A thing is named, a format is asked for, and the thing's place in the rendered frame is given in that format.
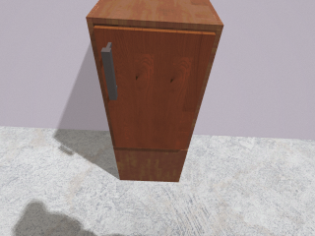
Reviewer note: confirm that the cupboard door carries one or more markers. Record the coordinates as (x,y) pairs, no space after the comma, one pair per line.
(159,75)

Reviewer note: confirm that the handle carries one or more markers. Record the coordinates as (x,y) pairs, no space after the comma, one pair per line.
(108,67)

